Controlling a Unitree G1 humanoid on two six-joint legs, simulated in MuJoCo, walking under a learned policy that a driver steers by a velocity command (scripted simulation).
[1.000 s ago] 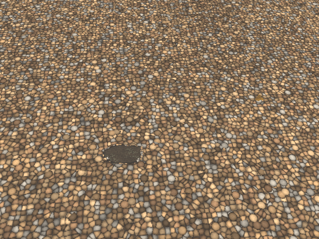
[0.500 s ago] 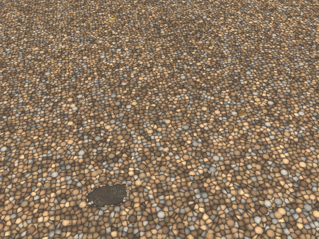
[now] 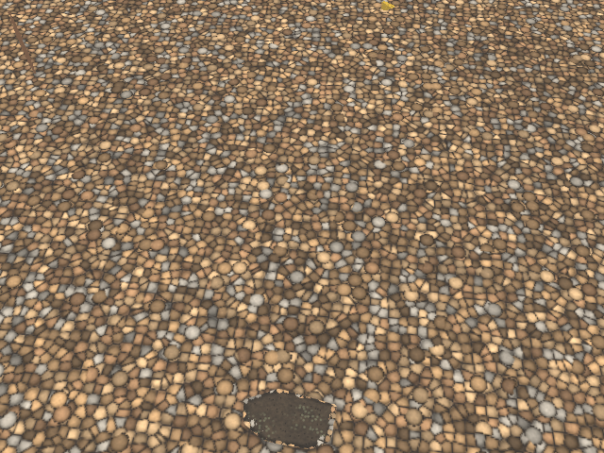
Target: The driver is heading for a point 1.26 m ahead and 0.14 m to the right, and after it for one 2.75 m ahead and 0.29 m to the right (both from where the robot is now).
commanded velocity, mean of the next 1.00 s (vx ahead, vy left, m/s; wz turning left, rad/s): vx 0.33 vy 0.00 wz -0.17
